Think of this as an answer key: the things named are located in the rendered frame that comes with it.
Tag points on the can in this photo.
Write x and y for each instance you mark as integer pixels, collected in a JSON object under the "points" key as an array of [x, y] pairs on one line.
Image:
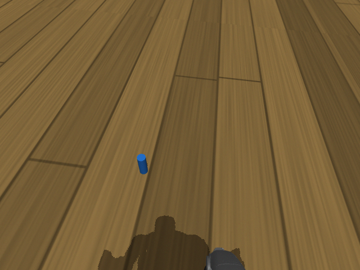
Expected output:
{"points": [[141, 158]]}

